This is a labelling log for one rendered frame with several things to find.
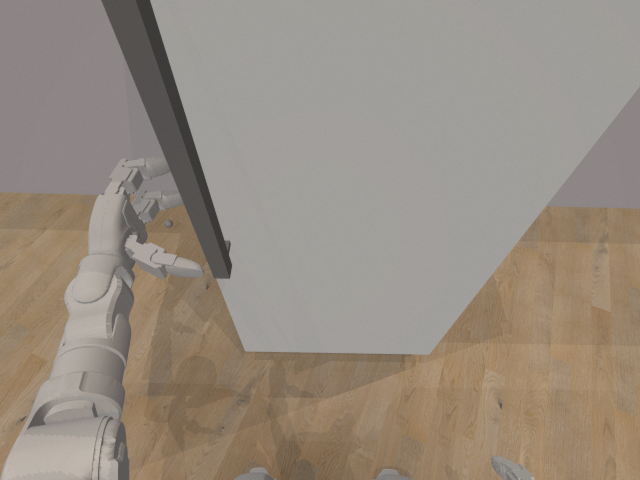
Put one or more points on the left robot hand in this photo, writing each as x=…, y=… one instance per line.
x=114, y=219

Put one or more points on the handle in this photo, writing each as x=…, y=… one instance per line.
x=138, y=35

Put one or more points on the fridge door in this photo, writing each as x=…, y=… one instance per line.
x=373, y=162

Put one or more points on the robot left forearm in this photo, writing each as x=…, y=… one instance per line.
x=87, y=374

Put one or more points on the robot shin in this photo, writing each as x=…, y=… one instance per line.
x=388, y=471
x=259, y=469

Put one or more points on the robot left shin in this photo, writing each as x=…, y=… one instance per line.
x=259, y=469

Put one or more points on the robot right shin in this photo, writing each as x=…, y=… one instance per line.
x=388, y=471

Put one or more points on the left robot upper arm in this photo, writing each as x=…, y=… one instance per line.
x=86, y=449

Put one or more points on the right robot hand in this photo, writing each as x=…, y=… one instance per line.
x=509, y=470

